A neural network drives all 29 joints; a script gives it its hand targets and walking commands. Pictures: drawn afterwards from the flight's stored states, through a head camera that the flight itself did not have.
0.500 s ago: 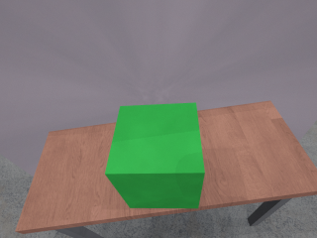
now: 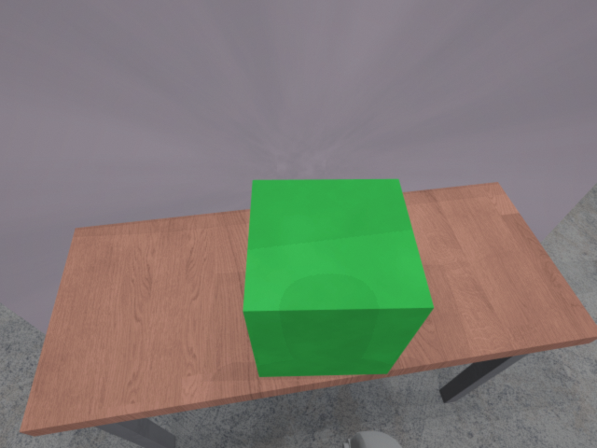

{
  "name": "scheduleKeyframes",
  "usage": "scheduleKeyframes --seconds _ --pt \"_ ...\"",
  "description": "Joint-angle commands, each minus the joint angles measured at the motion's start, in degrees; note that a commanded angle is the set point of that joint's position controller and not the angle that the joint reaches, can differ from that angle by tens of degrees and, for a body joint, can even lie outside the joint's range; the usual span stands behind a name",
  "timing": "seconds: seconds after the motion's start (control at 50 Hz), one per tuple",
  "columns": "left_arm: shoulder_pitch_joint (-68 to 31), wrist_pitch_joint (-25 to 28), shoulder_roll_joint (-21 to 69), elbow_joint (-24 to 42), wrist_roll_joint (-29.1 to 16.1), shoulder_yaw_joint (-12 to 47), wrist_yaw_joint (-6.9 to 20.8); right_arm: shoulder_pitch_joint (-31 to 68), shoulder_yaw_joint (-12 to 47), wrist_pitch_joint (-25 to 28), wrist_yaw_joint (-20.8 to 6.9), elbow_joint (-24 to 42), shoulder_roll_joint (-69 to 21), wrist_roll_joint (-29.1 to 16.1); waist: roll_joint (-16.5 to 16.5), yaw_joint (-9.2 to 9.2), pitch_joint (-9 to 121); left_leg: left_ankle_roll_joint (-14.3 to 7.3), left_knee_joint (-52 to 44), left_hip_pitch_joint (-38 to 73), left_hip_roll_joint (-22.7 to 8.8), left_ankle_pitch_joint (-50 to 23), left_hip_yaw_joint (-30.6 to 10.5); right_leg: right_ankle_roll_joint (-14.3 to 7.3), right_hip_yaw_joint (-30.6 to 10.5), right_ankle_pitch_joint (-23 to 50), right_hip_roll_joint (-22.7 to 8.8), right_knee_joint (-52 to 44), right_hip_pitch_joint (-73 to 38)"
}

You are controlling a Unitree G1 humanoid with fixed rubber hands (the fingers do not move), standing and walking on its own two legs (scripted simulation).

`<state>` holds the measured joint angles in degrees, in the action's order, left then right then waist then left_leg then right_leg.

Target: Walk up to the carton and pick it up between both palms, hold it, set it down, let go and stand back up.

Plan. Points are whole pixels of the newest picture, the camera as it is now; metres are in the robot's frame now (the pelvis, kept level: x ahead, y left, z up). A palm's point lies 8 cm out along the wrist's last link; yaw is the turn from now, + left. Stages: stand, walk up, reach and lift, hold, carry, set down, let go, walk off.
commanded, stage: walk up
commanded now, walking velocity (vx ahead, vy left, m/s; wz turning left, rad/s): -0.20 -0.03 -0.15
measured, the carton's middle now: (324, 283) +0.36 -0.03 -0.03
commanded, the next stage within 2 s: none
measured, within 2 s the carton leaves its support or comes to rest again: neither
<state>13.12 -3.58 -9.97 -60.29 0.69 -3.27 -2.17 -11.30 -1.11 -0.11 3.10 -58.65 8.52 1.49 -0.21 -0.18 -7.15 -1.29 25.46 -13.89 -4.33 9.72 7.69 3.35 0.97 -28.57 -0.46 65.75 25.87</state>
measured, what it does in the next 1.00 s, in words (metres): steps on the spot: right foot, then left foot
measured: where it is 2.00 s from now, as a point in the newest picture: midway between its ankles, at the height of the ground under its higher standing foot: outside the picture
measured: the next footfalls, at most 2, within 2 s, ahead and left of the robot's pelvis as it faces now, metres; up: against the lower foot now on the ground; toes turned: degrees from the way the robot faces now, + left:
right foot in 0.18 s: -0.04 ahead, -0.16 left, +0.00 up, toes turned -4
left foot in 0.92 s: +0.07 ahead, +0.12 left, +0.00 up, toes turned +6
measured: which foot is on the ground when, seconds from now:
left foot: down 0.00-0.20, up 0.22-0.90, down 0.92-1.00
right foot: up 0.00-0.16, down 0.18-0.94, up 0.96-1.00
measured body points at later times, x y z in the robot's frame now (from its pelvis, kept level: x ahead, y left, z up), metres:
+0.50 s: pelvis -0.06 -0.09 +0.01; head -0.02 -0.14 +0.45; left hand -0.08 +0.12 -0.13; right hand -0.10 -0.33 -0.17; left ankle -0.11 +0.05 -0.67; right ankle -0.08 -0.16 -0.74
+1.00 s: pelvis -0.03 +0.02 -0.01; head -0.02 +0.05 +0.44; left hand -0.11 +0.21 -0.18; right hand +0.02 -0.21 -0.14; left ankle +0.03 +0.11 -0.74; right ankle -0.07 -0.15 -0.73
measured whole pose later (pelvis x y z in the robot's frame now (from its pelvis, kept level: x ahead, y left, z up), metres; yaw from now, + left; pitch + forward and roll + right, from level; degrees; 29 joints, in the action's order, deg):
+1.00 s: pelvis -0.03 +0.02 -0.01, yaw +0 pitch -2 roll -2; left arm 24.3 0.4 -7.4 -65.5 0.9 -0.5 -1.2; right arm -12.1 -0.4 0.6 1.3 -60.8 7.4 0.6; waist -3.5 2.0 -2.8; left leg -1.8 30.1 -17.5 -2.6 11.6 5.5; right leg 0.4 1.5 -26.2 -3.3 33.9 9.7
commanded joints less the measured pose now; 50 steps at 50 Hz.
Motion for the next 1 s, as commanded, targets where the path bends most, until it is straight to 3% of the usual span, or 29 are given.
scheduleKeyframes --seconds 0.0,0.1,0.12,0.14,0.16,0.18,0.2,0.22,0.24,0.26,0.3,0.38,0.42,0.46,0.48,0.52,0.54,0.66,0.7,0.74,0.76,0.78,0.82,0.88,0.9,0.92,0.94,0.96,0.98 --pt "4.5 -0.7 -2.8 2.3 0.3 -1.2 0.7 1.6 -2.7 -0.3 1.0 3.7 11.1 0.8 9.3 0.76 6.4 -9.0 -7.7 -4.4 -14.4 -10.0 -7.4 0.3 -2.1 2.5 -1.9 -1.3 -4.1" --pt "7.2 0.6 -3.1 2.9 0.0 -1.3 0.5 1.0 -3.6 -1.1 0.5 2.3 12.5 1.0 11.5 0.59 10.9 -7.0 -3.7 -0.3 -12.9 -1.0 -9.8 -1.2 -0.1 4.7 -2.9 -27.7 -11.7" --pt "10.7 0.9 -2.2 1.4 -0.2 -1.0 0.5 0.5 -3.3 -1.5 -0.1 1.6 11.4 0.8 10.0 1.69 12.8 -6.3 -3.7 -3.0 -12.0 7.8 -10.8 -2.0 0.2 9.0 -2.9 -37.1 -18.4" --pt "14.8 1.2 -1.9 -0.6 -0.5 -1.0 0.4 0.6 -3.0 -2.0 -0.8 1.0 10.2 0.5 6.6 2.95 11.7 -5.0 -3.1 -7.9 -9.8 15.4 -10.3 -2.8 1.4 12.9 -1.6 -45.7 -24.8" --pt "16.5 1.7 -2.2 -2.0 -0.2 -0.9 0.5 -1.4 -2.5 -2.5 -1.4 0.0 7.9 0.3 -2.5 2.78 8.3 -3.3 3.4 -13.3 -5.7 19.0 -7.2 -2.5 -1.3 11.9 -3.4 -51.0 -26.4" --pt "15.4 2.4 -3.8 -1.3 0.2 -0.3 0.5 -3.4 -1.4 -2.9 -1.7 -0.1 3.8 -0.4 -16.6 2.13 5.6 -0.7 15.6 -18.6 0.6 23.4 -2.2 -2.5 -14.5 1.3 -13.8 -56.7 -21.9" --pt "9.4 2.7 -7.2 1.1 0.1 0.1 0.2 -2.1 -1.6 -3.4 -1.7 1.6 3.8 -1.1 -21.3 0.02 -0.6 0.2 18.6 -15.0 2.1 20.1 -5.5 -6.1 -20.4 0.7 -19.5 -59.5 -5.5" --pt "5.8 3.2 -6.8 1.9 0.3 0.7 0.2 0.4 -1.9 -3.9 -1.8 2.8 5.5 -1.5 -25.3 0.20 -4.6 -0.3 21.6 -7.2 -0.2 17.7 -8.9 -9.5 -22.9 -4.4 -19.4 -63.3 6.5" --pt "1.4 4.0 -3.2 2.7 0.4 1.8 0.2 -0.3 -1.9 -4.1 -2.3 1.6 7.3 -1.6 -20.5 -1.44 -7.9 0.2 23.1 -5.0 0.0 14.3 -8.2 -8.0 -16.3 -1.7 -14.6 -63.7 6.9" --pt "-0.3 4.7 -1.6 3.0 0.3 2.6 -0.2 -2.9 -1.8 -4.0 -2.7 -1.0 7.1 -2.0 -13.3 -3.51 -8.3 -0.1 24.1 -8.9 1.4 12.1 -7.2 -5.1 -9.5 11.1 -10.8 -60.2 -0.9" --pt "0.3 5.6 -4.4 3.7 0.7 2.0 -0.5 -9.6 -1.7 -3.6 -3.1 -5.9 5.3 -0.8 -7.0 -5.88 -1.6 -0.3 26.8 -16.2 3.4 9.1 -4.7 -1.7 -0.9 46.0 -9.5 -50.7 -19.1" --pt "14.6 7.3 -2.4 -0.2 0.1 2.9 0.1 -3.1 -2.5 -2.7 -1.5 -4.4 5.2 -1.1 -3.2 0.98 7.5 2.3 24.1 -10.1 3.2 6.7 -6.8 -1.5 -8.2 51.4 -12.4 -49.1 -24.6" --pt "15.8 6.7 -10.9 0.5 0.7 -0.5 -2.1 -3.4 -4.4 -3.9 -1.5 -4.1 9.4 -0.8 0.4 2.35 8.6 4.6 32.9 -20.0 2.2 9.2 -7.8 -4.4 -15.6 57.0 -22.0 -45.9 -33.6" --pt "13.6 6.1 -9.5 1.8 0.7 -0.6 -2.4 -4.4 -3.8 -4.1 -1.7 -4.4 7.0 -0.8 -0.6 1.09 10.6 5.2 33.4 -21.6 0.3 9.8 -9.3 -7.2 -14.9 51.6 -23.2 -46.2 -35.7" --pt "13.1 6.0 -7.4 2.1 0.8 -0.3 -2.1 -3.2 -3.7 -4.0 -2.1 -4.0 6.7 -0.5 -2.4 1.44 10.5 5.3 33.3 -20.4 0.1 9.2 -9.6 -8.4 -15.0 40.8 -21.9 -48.5 -33.2" --pt "18.9 6.3 -5.4 -0.7 0.9 -0.4 -1.2 -0.9 -3.2 -3.2 -3.5 -3.2 6.1 0.5 -7.8 4.18 7.9 5.3 32.8 -21.8 -0.7 7.4 -9.9 -9.3 -19.8 2.2 -20.1 -57.3 -30.4" --pt "18.4 6.3 -4.4 -1.2 0.8 -0.1 -0.9 0.2 -3.5 -3.0 -4.0 -2.5 6.5 0.7 -8.7 4.10 4.1 5.5 32.2 -23.0 -0.5 6.7 -10.0 -10.3 -20.5 -1.9 -19.7 -59.5 -28.0" --pt "17.1 8.1 -4.2 -1.5 0.9 -0.1 0.1 -2.8 -3.0 -1.6 -4.4 -3.1 5.2 0.6 -7.1 2.58 -1.2 5.9 26.0 -22.3 -0.2 3.7 -6.0 -10.0 -12.2 8.8 -16.8 -60.4 -24.9" --pt "17.3 8.2 -4.4 -1.8 0.9 0.1 0.4 -2.6 -3.0 -1.6 -4.2 -2.7 5.0 0.2 -9.5 2.75 -2.0 6.3 23.2 -19.7 -0.3 2.8 -4.7 -9.8 -9.5 10.6 -16.0 -60.1 -21.0" --pt "16.4 8.2 -4.3 -1.6 1.3 0.4 0.4 -2.9 -2.5 -1.9 -3.7 -2.6 4.0 0.0 -10.5 2.35 -3.2 6.0 19.7 -15.5 0.2 2.0 -3.8 -9.8 -5.9 16.5 -14.6 -58.1 -16.7" --pt "13.7 7.9 -1.9 -1.7 0.9 1.9 0.3 -2.5 -1.4 -1.7 -3.2 -1.9 2.1 -0.8 -13.5 -0.02 -2.9 5.5 13.6 -8.1 0.4 2.3 -4.6 -9.4 0.0 34.6 -10.7 -54.1 -12.5" --pt "15.5 7.6 -1.2 -3.6 0.3 1.9 0.1 -2.0 -0.4 -0.8 -3.3 -1.0 1.0 -1.0 -16.7 -0.47 -0.5 5.0 11.5 -4.7 1.7 1.8 -3.1 -9.3 3.4 38.3 -6.1 -50.9 -12.6" --pt "17.2 7.3 -2.9 -3.7 0.6 1.6 0.3 -2.9 -0.7 -0.3 -2.6 -1.4 3.3 -1.3 -15.7 0.72 1.8 4.7 9.2 -1.3 3.6 0.0 -0.4 -9.5 2.9 38.0 -7.1 -47.7 -12.9" --pt "15.4 6.6 -4.3 -3.5 0.6 1.3 0.9 -10.4 -1.3 0.5 -1.9 -2.7 7.2 -1.0 -6.4 -2.48 4.7 3.8 1.0 14.1 0.4 -6.1 -3.5 -8.0 -1.4 17.8 -8.5 -44.1 -3.8" --pt "16.9 6.1 -2.0 -3.9 0.4 1.8 1.0 -12.1 -1.5 1.1 -1.8 -3.1 9.1 -0.7 2.8 -2.80 5.7 4.0 -2.2 17.0 -4.4 -6.2 -8.0 -6.6 -0.2 7.5 -6.1 -40.0 -1.5" --pt "17.9 5.3 1.1 -3.4 -0.1 2.7 0.9 -12.0 -1.5 1.5 -1.7 -2.5 11.2 -0.4 14.9 -1.86 6.1 2.9 -9.8 12.0 -13.9 -2.3 -19.3 -4.8 2.3 -2.5 -3.0 -32.7 -3.0" --pt "19.5 3.7 1.5 -4.1 0.0 2.5 0.6 -9.7 -0.6 1.1 -1.6 -2.3 9.8 -0.8 14.9 0.68 3.2 3.0 -13.5 2.7 -15.7 1.6 -22.0 -4.5 -0.4 -4.1 -2.2 -25.7 -8.3" --pt "20.1 2.6 1.9 -4.2 -0.1 2.5 0.5 -5.8 -1.1 0.8 -1.4 -1.5 11.5 -1.2 21.4 1.44 2.0 0.6 -17.0 -2.8 -15.4 10.0 -22.6 -4.4 -1.4 -2.7 -2.4 -24.8 -9.6" --pt "19.6 2.0 0.6 -4.8 0.2 2.2 0.5 -3.2 -0.9 0.8 -1.5 -0.8 9.4 -1.3 21.8 1.32 0.3 1.2 -20.1 -5.4 -13.5 18.3 -23.0 -4.6 -2.0 -0.9 -2.6 -23.2 -9.6"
